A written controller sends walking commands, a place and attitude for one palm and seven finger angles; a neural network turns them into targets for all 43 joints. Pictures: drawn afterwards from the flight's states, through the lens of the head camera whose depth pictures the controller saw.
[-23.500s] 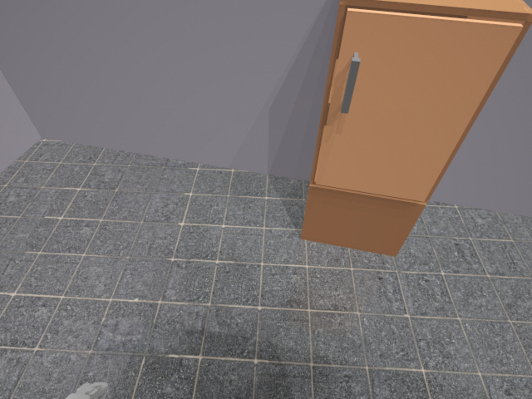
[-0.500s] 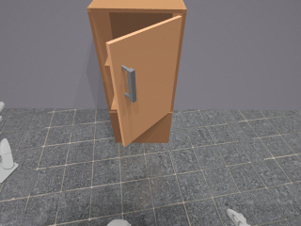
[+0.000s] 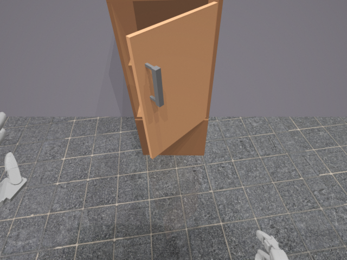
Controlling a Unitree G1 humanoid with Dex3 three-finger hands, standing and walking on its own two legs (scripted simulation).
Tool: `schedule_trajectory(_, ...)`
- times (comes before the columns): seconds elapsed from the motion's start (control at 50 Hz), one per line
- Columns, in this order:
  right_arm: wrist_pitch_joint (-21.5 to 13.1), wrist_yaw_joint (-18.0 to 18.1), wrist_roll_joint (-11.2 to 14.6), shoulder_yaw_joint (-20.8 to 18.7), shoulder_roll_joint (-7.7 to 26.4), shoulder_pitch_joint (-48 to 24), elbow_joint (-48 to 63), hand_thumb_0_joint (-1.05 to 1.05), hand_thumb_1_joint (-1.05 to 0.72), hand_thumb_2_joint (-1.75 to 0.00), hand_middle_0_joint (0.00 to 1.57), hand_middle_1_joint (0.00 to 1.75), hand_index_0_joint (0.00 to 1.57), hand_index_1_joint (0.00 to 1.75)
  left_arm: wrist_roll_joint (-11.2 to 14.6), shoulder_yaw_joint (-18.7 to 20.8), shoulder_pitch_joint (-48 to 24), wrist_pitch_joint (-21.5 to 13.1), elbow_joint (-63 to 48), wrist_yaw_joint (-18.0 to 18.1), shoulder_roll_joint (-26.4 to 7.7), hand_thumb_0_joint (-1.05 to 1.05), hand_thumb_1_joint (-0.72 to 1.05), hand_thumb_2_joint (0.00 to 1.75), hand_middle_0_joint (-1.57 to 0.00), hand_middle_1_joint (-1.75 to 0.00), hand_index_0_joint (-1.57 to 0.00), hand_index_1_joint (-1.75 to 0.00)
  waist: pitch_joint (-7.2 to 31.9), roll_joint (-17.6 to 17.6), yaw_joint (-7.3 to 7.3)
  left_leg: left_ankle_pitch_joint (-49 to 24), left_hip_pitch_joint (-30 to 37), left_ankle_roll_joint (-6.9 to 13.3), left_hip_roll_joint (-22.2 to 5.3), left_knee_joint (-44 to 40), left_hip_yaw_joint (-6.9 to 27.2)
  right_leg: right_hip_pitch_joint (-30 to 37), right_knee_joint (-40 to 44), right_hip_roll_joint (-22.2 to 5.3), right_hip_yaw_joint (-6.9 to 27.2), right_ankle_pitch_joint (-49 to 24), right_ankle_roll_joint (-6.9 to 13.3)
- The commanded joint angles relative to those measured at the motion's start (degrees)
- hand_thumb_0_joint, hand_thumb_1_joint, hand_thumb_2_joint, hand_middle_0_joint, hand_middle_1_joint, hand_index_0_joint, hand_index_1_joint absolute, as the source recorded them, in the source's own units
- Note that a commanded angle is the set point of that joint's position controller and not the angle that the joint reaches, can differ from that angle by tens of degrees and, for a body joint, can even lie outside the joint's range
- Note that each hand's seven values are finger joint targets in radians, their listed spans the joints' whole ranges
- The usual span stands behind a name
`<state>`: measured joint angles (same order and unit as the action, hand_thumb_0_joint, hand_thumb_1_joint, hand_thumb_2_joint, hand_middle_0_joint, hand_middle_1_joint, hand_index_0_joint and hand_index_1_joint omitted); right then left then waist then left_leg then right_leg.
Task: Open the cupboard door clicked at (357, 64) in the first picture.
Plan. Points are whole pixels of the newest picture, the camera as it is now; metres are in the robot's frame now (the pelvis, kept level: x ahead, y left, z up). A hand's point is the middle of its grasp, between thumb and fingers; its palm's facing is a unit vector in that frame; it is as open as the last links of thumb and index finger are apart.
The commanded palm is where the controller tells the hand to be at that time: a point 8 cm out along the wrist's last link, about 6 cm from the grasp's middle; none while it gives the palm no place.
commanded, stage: stop stepping back and stand still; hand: left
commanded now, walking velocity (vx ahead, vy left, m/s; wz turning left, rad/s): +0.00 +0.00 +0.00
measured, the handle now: (154, 85) +0.64 +0.11 +0.06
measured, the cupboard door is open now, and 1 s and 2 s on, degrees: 46 46 46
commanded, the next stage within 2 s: let the arm hang, fingers relaxed in 0.18 s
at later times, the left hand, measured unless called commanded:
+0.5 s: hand (90, 254) +0.16 +0.22 -0.10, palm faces +0.00 -0.95 -0.32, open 7.4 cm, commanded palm none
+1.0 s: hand out of the picture -0.02 +0.22 -0.15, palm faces +0.03 -0.97 -0.25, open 7.3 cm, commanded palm none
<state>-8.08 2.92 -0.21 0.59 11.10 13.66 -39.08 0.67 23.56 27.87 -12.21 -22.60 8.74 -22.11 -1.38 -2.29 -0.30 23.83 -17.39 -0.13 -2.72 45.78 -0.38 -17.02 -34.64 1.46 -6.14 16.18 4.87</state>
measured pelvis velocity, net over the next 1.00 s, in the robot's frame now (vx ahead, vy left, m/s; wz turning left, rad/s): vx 0.00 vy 0.02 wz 0.00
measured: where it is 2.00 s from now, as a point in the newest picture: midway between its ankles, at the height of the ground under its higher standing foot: outside the picture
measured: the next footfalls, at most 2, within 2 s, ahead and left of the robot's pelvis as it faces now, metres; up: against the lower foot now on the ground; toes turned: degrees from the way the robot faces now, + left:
left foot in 0.20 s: +0.07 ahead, +0.13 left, +0.00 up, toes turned +1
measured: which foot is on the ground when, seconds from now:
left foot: up 0.00-0.18, down 0.20-1.00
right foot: down 0.00-1.00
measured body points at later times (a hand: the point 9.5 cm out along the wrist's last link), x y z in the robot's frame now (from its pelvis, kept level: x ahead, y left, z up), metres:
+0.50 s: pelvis +0.01 +0.02 +0.00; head +0.02 -0.01 +0.45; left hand +0.15 +0.27 -0.08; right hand +0.15 -0.24 -0.12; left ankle +0.03 +0.13 -0.73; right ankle +0.03 -0.07 -0.73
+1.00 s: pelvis +0.00 +0.02 +0.02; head +0.02 +0.00 +0.47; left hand -0.02 +0.27 -0.13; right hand -0.02 -0.18 -0.16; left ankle +0.03 +0.13 -0.73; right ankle +0.03 -0.07 -0.73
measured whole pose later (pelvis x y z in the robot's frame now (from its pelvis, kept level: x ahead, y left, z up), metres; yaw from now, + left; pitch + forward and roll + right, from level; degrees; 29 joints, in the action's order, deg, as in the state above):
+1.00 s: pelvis +0.00 +0.02 +0.02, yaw +0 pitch -2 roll +0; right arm 1.1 1.1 -1.3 0.8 8.2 18.1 -64.6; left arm -0.3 0.7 16.7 0.5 66.0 1.4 -9.9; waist -3.0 -2.7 0.1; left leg 10.7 -10.9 1.5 0.8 23.3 -2.1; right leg -11.1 -23.1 0.9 -4.1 10.4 2.5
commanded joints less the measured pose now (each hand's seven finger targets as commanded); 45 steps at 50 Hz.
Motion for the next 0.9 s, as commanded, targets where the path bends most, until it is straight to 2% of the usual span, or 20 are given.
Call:
schedule_trajectory(0.0, -2.1, 0.5, 0.2, -2.9, 6.1, -5.6, 9.0, 0.0, -0.9, -0.9, 0.2, 0.3, 0.2, 0.3, 0.5, 7.3, -1.1, -3.8, -11.3, 0.8, -11.9, 0.0, 0.9, 0.9, -0.2, -0.3, -0.2, -0.3, 5.3, 8.9, 0.79, -1.0, -8.7, 0.4, 0.7, 10.3, 0.7, 8.9, 18.9, -17.7, 23.6, -13.9, 1.7)
schedule_trajectory(0.04, -1.7, 1.0, 0.1, -2.2, 5.6, -6.8, 10.2, 0.0, -0.9, -0.9, 0.2, 0.3, 0.2, 0.3, 0.5, 8.5, 0.0, -4.5, -13.6, 1.1, -12.4, 0.0, 0.9, 0.9, -0.2, -0.3, -0.2, -0.3, 6.1, 10.0, 0.42, -2.5, -3.7, 0.6, 0.9, 0.8, -1.1, 7.9, 17.5, -15.6, 16.9, -16.0, 2.7)
schedule_trajectory(0.12, -2.1, 1.7, -0.6, -2.0, 5.6, -6.2, 10.6, 0.0, -0.9, -0.9, 0.2, 0.3, 0.2, 0.3, 1.0, 8.9, 1.2, -4.8, -16.8, 2.0, -12.2, 0.0, 0.9, 0.9, -0.2, -0.3, -0.2, -0.3, 5.9, 4.5, 0.41, -11.2, 6.6, 1.4, 2.6, -19.3, -3.3, 6.1, 17.8, -11.8, 14.0, -5.8, -0.1)
schedule_trajectory(0.14, -2.3, 1.6, -0.5, -2.5, 6.5, -6.1, 11.0, 0.0, -0.9, -0.9, 0.2, 0.3, 0.2, 0.3, 1.2, 8.2, 1.0, -4.9, -18.2, 1.9, -11.6, 0.0, 0.9, 0.9, -0.2, -0.3, -0.2, -0.3, 5.4, 0.8, 0.27, -13.0, 8.7, 1.7, 1.2, -22.8, -1.2, 5.5, 16.4, -10.5, 13.9, -4.2, -1.3)
schedule_trajectory(0.18, -2.3, 1.8, -0.5, -3.3, 8.2, -6.7, 11.7, 0.0, -0.9, -0.9, 0.2, 0.3, 0.2, 0.3, 1.2, 8.0, 1.1, -4.9, -19.4, 1.9, -11.6, 0.0, 0.9, 0.9, -0.2, -0.3, -0.2, -0.3, 4.9, -7.8, -0.64, -17.5, 8.6, 3.8, -6.8, -27.0, 8.4, 4.3, 10.3, -5.4, 10.5, -4.0, -4.0)
schedule_trajectory(0.2, -2.2, 1.5, 0.0, -3.4, 8.4, -7.0, 12.3, 0.0, -0.9, -0.9, 0.2, 0.3, 0.2, 0.3, 1.2, 8.2, 1.6, -4.9, -19.6, 1.8, -11.7, 0.0, 0.9, 0.9, -0.2, -0.3, -0.2, -0.3, 5.4, -7.3, -1.22, -21.0, 7.6, 4.4, -8.2, -26.6, 9.1, 5.5, 9.4, -4.0, 9.6, -5.8, -4.8)
schedule_trajectory(0.24, -2.0, 1.4, 0.2, -2.7, 7.5, -6.5, 11.8, 0.0, -0.9, -0.9, 0.2, 0.3, 0.2, 0.3, 1.3, 8.3, 3.4, -4.0, -14.9, 1.3, -11.4, 0.0, 0.9, 0.9, -0.2, -0.3, -0.2, -0.3, 4.9, -7.5, -0.17, -22.2, 4.0, 3.3, -6.1, -26.3, 5.9, 8.4, 9.4, -3.4, 8.8, -10.5, -4.8)
schedule_trajectory(0.26, -3.4, -3.4, 0.5, -5.6, 18.0, -8.6, -1.4, 0.0, -0.9, -0.9, 0.2, 0.3, 0.2, 0.3, -3.5, -16.4, -2.1, 5.7, 28.5, -7.1, -0.4, 0.0, 0.9, 0.9, -0.2, -0.3, -0.2, -0.3, 1.1, -6.9, 3.22, -32.7, -2.9, 4.0, -5.5, -18.6, 5.6, 2.5, 0.9, -6.0, 4.8, -18.3, -3.9)
schedule_trajectory(0.28, -0.1, -3.1, 0.5, -5.9, 14.4, -4.4, -1.6, 0.0, -0.9, -0.9, 0.2, 0.3, 0.2, 0.3, -2.9, -16.1, -1.6, 10.0, 30.7, -8.5, 1.4, 0.0, 0.9, 0.9, -0.2, -0.3, -0.2, -0.3, 4.3, -4.5, 1.5, -40.6, -0.2, 3.7, -5.9, -19.5, 3.8, 3.6, 1.1, -5.6, 7.5, -15.7, -3.3)
schedule_trajectory(0.32, 1.9, -2.7, 0.0, -4.7, 12.1, -3.6, -0.7, 0.0, -0.9, -0.9, 0.2, 0.3, 0.2, 0.3, -2.5, -17.3, -2.8, 11.6, 32.6, -8.6, 4.4, 0.0, 0.9, 0.9, -0.2, -0.3, -0.2, -0.3, 7.2, -0.8, 0.81, -32.8, -1.8, 4.8, -7.6, -19.5, 6.5, 3.9, 0.7, -5.1, 6.5, -7.7, -3.2)
schedule_trajectory(0.34, 2.8, -2.7, -0.3, -3.9, 11.8, -4.2, -0.7, 0.0, -0.9, -0.9, 0.2, 0.3, 0.2, 0.3, -2.6, -17.4, -5.1, 11.4, 35.7, -8.7, 3.4, 0.0, 0.9, 0.9, -0.2, -0.3, -0.2, -0.3, 7.4, 3.0, 0.42, -29.9, -2.9, 5.3, -7.3, -19.8, 7.5, 4.9, 1.4, -5.0, 6.7, -8.5, -3.1)
schedule_trajectory(0.36, 3.4, -2.7, -0.4, -3.4, 11.6, -4.4, -0.7, 0.0, -0.9, -0.9, 0.2, 0.3, 0.2, 0.3, -2.8, -17.4, -6.7, 11.2, 38.6, -8.7, 2.0, 0.0, 0.9, 0.9, -0.2, -0.3, -0.2, -0.3, 7.7, 8.7, 0.11, -28.7, -2.8, 5.0, -6.0, -18.9, 7.3, 6.7, 3.4, -5.6, 7.4, -12.4, -2.8)
schedule_trajectory(0.4, 4.7, -2.5, -0.3, -3.2, 10.9, -3.7, -1.8, 0.0, -0.9, -0.9, 0.2, 0.3, 0.2, 0.3, -3.0, -17.8, -10.0, 10.9, 44.9, -8.6, -0.5, 0.0, 0.9, 0.9, -0.2, -0.3, -0.2, -0.3, 8.7, 19.0, 0.62, -21.4, 0.3, 2.8, -1.4, -15.2, 3.6, 7.4, 9.1, -10.5, 12.4, -20.7, -0.6)
schedule_trajectory(0.42, 5.6, -2.5, -0.5, -3.2, 10.7, -3.3, -2.9, 0.0, -0.9, -0.9, 0.2, 0.3, 0.2, 0.3, -2.9, -18.1, -11.6, 10.9, 48.7, -8.5, -1.3, 0.0, 0.9, 0.9, -0.2, -0.3, -0.2, -0.3, 7.8, 20.4, 1.03, -16.2, 1.0, 2.2, 0.6, -14.2, 2.5, 6.9, 11.1, -12.6, 13.9, -22.4, 0.8)
schedule_trajectory(0.46, 7.1, -2.6, -1.0, -2.9, 9.9, -3.4, -5.4, 0.0, -0.9, -0.9, 0.2, 0.3, 0.2, 0.3, -2.4, -19.4, -14.1, 11.3, 55.7, -8.1, -0.8, 0.0, 0.9, 0.9, -0.2, -0.3, -0.2, -0.3, 5.4, 14.9, 1.62, -12.2, 3.1, 1.7, 1.4, -14.9, 1.7, 4.6, 12.5, -12.9, 14.0, -19.3, 1.6)
schedule_trajectory(0.52, 7.8, -2.6, -1.2, -1.3, 7.3, -3.2, -9.4, 0.0, -0.9, -0.9, 0.2, 0.3, 0.2, 0.3, -1.6, -21.3, -14.5, 11.7, 63.8, -7.6, 1.6, 0.0, 0.9, 0.9, -0.2, -0.3, -0.2, -0.3, 4.2, -2.4, 1.32, -20.5, 5.9, 1.7, -1.3, -21.0, 3.7, 4.2, 11.6, -8.9, 11.5, -12.1, -0.9)
schedule_trajectory(0.56, 7.9, -2.2, -1.2, -0.8, 6.9, -4.0, -11.4, 0.0, -0.9, -0.9, 0.2, 0.3, 0.2, 0.3, -1.3, -21.7, -12.8, 11.7, 69.0, -7.4, 2.3, 0.0, 0.9, 0.9, -0.2, -0.3, -0.2, -0.3, 2.3, -8.7, 0.13, -18.2, 2.7, 2.2, -2.6, -24.3, 5.4, 7.2, 12.5, -7.3, 10.5, -8.2, -1.7)
schedule_trajectory(0.64, 8.5, -1.8, -1.2, -1.0, 5.3, -1.0, -15.4, 0.0, -0.9, -0.9, 0.2, 0.3, 0.2, 0.3, -1.2, -21.5, -11.3, 11.6, 76.0, -7.3, 3.9, 0.0, 0.9, 0.9, -0.2, -0.3, -0.2, -0.3, 2.6, -8.9, 0.05, -11.0, 2.0, 1.9, -2.2, -25.8, 5.1, 9.7, 15.9, -7.4, 10.2, -4.5, -1.1)
schedule_trajectory(0.74, 8.9, -1.5, -1.1, -1.4, 4.6, 3.8, -19.6, 0.0, -0.9, -0.9, 0.2, 0.3, 0.2, 0.3, -1.2, -21.9, -12.1, 11.5, 81.2, -7.3, 5.1, 0.0, 0.9, 0.9, -0.2, -0.3, -0.2, -0.3, -1.2, 2.2, 0.86, -7.7, 2.9, 2.2, -2.1, -26.8, 4.9, 6.1, 19.1, -7.4, 10.3, 2.1, -1.0)
schedule_trajectory(0.88, 8.6, -1.2, -1.0, -1.1, 3.2, 7.0, -23.3, 0.0, -0.9, -0.9, 0.2, 0.3, 0.2, 0.3, -1.1, -22.1, -9.9, 11.6, 85.5, -6.9, 6.3, 0.0, 0.9, 0.9, -0.2, -0.3, -0.2, -0.3, -3.1, 3.3, 0.7, -8.7, 4.0, 2.6, -2.3, -28.0, 4.3, 4.3, 18.6, -7.1, 9.7, 2.3, -1.3)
